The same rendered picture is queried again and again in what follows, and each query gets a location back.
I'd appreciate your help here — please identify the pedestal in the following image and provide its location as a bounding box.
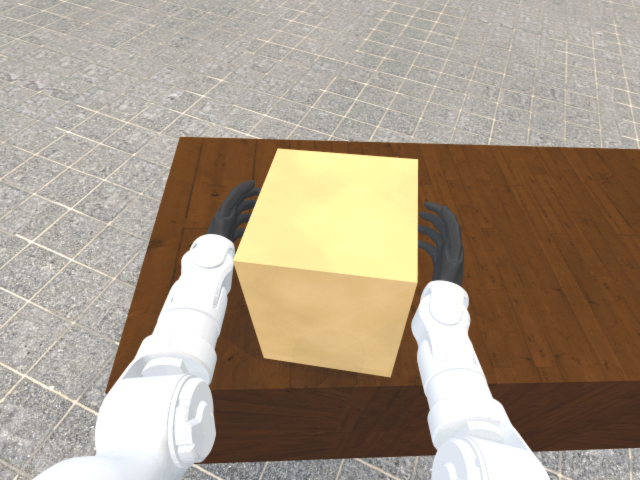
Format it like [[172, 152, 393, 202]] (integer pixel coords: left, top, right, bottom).
[[105, 137, 640, 464]]

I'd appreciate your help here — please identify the robot left forearm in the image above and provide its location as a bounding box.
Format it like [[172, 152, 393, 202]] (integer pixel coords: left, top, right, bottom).
[[95, 234, 235, 452]]

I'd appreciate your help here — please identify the robot right forearm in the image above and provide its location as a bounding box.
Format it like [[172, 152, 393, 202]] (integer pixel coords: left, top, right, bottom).
[[411, 280, 550, 479]]

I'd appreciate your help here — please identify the robot right upper arm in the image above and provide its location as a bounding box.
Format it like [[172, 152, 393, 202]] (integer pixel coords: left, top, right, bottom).
[[431, 435, 550, 480]]

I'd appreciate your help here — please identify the robot left hand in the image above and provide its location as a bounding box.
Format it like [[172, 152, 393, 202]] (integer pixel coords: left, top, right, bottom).
[[205, 180, 262, 243]]

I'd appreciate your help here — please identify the robot left upper arm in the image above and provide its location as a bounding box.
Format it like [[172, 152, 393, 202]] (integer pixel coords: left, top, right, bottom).
[[32, 374, 216, 480]]

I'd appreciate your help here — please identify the carton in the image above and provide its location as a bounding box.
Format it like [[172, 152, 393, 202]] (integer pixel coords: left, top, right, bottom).
[[233, 149, 418, 377]]

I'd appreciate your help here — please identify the robot right hand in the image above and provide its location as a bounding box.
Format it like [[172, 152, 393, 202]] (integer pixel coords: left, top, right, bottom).
[[418, 202, 464, 287]]

